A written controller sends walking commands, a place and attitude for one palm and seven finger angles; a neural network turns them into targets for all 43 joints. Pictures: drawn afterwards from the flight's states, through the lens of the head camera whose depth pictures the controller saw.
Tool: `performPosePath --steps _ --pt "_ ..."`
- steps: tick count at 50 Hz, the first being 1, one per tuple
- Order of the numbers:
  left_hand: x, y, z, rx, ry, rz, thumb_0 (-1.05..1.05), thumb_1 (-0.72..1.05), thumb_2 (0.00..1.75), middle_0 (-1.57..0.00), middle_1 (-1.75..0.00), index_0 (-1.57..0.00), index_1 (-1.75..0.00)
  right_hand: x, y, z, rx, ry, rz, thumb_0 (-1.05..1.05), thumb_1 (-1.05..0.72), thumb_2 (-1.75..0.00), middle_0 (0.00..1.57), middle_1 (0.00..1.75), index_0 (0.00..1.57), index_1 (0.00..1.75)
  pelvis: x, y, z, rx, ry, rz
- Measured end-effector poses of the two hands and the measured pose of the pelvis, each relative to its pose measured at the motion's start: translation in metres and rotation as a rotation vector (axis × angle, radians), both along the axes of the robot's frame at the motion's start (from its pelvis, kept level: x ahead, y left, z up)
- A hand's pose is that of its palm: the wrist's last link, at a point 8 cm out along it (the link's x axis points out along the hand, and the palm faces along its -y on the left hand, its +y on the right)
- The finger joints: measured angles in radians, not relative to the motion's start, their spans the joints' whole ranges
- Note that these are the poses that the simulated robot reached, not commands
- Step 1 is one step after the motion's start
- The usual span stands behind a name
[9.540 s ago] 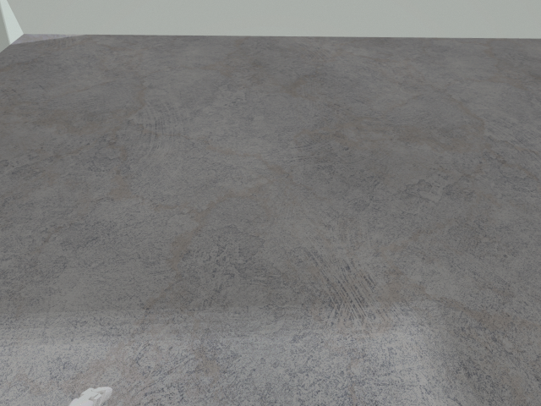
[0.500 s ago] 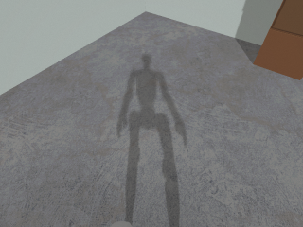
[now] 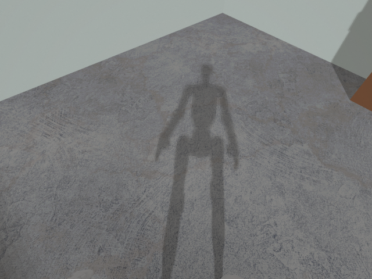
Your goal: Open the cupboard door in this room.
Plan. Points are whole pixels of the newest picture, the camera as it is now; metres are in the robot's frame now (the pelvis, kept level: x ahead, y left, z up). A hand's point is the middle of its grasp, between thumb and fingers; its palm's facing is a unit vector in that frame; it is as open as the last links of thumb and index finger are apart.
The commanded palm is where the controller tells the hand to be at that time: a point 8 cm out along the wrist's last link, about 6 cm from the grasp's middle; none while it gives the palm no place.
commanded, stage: turn or walk to find it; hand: left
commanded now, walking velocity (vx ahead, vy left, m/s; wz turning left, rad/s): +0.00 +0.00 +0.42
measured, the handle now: out of the picture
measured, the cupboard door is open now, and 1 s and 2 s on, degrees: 0 0 0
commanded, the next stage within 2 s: none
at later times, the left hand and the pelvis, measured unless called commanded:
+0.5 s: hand out of the picture -0.02 +0.17 -0.17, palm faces +0.26 -0.94 -0.23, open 7.3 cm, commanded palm none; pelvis -0.03 -0.03 +0.00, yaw +15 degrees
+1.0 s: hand out of the picture -0.05 +0.24 -0.16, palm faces +0.43 -0.87 -0.24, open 7.3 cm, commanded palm none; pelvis -0.05 +0.02 +0.00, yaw +25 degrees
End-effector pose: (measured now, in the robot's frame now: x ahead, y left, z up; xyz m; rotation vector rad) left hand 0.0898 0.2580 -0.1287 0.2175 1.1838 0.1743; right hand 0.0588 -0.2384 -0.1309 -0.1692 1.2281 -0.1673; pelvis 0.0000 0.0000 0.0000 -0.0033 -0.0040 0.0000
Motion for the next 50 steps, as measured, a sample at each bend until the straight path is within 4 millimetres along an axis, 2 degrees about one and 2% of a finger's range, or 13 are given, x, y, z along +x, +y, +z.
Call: performPosePath --steps 5,8,14,19,22,25,31,34,38,42,46,50 --pt "0.012 -0.024 0.008 0.012 -0.076 -0.003 0.0 0.91 0.9 -0.19 -0.3 -0.2 -0.3 -0.02 -0.02 -0.017 0.027 0.058 -0.002 0.01 -0.91 -0.89 0.2 0.3 0.21 0.3 -0.005 -0.018 -0.006 0.017 0.0 0.039" --pt "0.005 -0.039 0.01 0.027 -0.106 0.003 0.0 0.91 0.9 -0.2 -0.3 -0.2 -0.3 -0.027 -0.035 -0.03 0.039 0.081 0.0 0.01 -0.91 -0.89 0.2 0.3 0.21 0.3 -0.009 -0.03 -0.012 0.016 -0.008 0.068" --pt "-0.038 -0.055 0.017 0.014 -0.076 0.092 0.0 0.91 0.9 -0.2 -0.3 -0.21 -0.3 -0.025 -0.055 -0.024 0.029 0.122 0.06 0.01 -0.91 -0.89 0.2 0.3 0.2 0.3 -0.015 -0.04 -0.003 0.031 -0.022 0.145" --pt "-0.077 -0.058 0.01 -0.007 -0.02 0.169 0.0 0.91 0.9 -0.2 -0.3 -0.21 -0.3 -0.017 -0.058 -0.017 0.004 0.14 0.118 0.01 -0.91 -0.89 0.19 0.3 0.2 0.29 -0.018 -0.04 0.0 0.027 -0.018 0.199" --pt "-0.103 -0.052 0.003 -0.019 0.017 0.218 0.0 0.91 0.9 -0.2 -0.3 -0.21 -0.3 -0.007 -0.051 -0.013 -0.015 0.145 0.161 0.01 -0.91 -0.89 0.19 0.3 0.2 0.29 -0.021 -0.035 -0.001 0.023 -0.013 0.227" --pt "-0.131 -0.042 -0.006 -0.034 0.056 0.267 0.0 0.91 0.9 -0.2 -0.3 -0.21 -0.3 0.009 -0.036 -0.009 -0.034 0.128 0.214 0.01 -0.91 -0.9 0.19 0.3 0.2 0.29 -0.026 -0.026 -0.003 0.015 -0.009 0.257" --pt "-0.187 -0.009 -0.035 -0.065 0.131 0.375 0.0 0.91 0.9 -0.2 -0.3 -0.21 -0.3 0.047 0.015 -0.004 -0.067 0.01 0.331 0.01 -0.91 -0.89 0.19 0.3 0.2 0.29 -0.039 0.003 -0.017 -0.003 -0.006 0.314" --pt "-0.203 0.005 -0.034 -0.066 0.175 0.4 0.01 0.91 0.9 -0.2 -0.3 -0.21 -0.3 0.055 0.039 0.007 -0.061 -0.037 0.365 0.01 -0.91 -0.89 0.19 0.3 0.2 0.29 -0.043 0.012 -0.012 -0.011 -0.011 0.32" --pt "-0.205 0.018 -0.024 -0.067 0.149 0.423 0.01 0.91 0.9 -0.19 -0.3 -0.2 -0.3 0.057 0.061 0.015 -0.052 -0.051 0.401 0.01 -0.91 -0.89 0.2 0.3 0.21 0.3 -0.047 0.021 -0.002 -0.028 -0.01 0.353" --pt "-0.196 0.027 -0.015 -0.053 0.089 0.435 0.01 0.91 0.9 -0.19 -0.3 -0.2 -0.3 0.053 0.072 0.016 -0.034 -0.045 0.424 0.0 -0.91 -0.89 0.2 0.3 0.21 0.3 -0.05 0.025 0.003 -0.026 -0.007 0.382" --pt "-0.183 0.029 -0.009 -0.036 0.037 0.441 0.01 0.91 0.9 -0.19 -0.3 -0.2 -0.3 0.045 0.071 0.011 -0.02 -0.025 0.429 0.0 -0.91 -0.89 0.2 0.3 0.21 0.3 -0.052 0.023 0.003 -0.017 -0.006 0.412" --pt "-0.167 0.025 -0.002 -0.02 -0.011 0.44 0.01 0.91 0.9 -0.19 -0.3 -0.2 -0.3 0.033 0.059 0.003 -0.012 0.014 0.426 0.0 -0.91 -0.89 0.2 0.3 0.21 0.3 -0.054 0.016 0.001 -0.009 -0.005 0.443"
